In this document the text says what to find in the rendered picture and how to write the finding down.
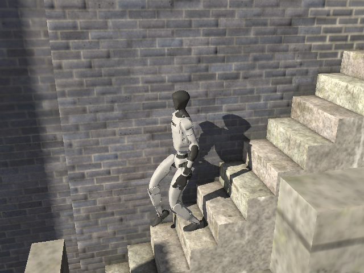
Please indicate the stairs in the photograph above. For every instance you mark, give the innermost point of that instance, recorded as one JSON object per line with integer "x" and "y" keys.
{"x": 325, "y": 132}

